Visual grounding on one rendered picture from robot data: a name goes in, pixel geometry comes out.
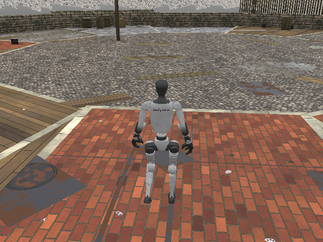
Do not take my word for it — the right robot upper arm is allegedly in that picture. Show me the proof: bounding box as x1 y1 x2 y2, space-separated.
172 101 186 130

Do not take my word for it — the left robot forearm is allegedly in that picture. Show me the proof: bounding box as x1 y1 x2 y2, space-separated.
133 121 142 140

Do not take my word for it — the robot right hand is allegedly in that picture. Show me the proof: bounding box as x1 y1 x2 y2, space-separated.
182 143 193 155

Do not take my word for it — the left robot upper arm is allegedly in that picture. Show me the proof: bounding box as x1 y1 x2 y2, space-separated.
137 101 151 129

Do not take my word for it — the robot left foot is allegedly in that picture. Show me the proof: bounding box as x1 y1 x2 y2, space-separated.
144 196 152 204

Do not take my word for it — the right robot forearm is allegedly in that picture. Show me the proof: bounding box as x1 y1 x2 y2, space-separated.
181 123 192 144

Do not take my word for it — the robot left hand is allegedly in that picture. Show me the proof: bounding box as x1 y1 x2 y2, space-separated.
132 138 143 148

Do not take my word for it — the robot right shin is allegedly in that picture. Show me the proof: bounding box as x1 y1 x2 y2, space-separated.
169 166 177 198

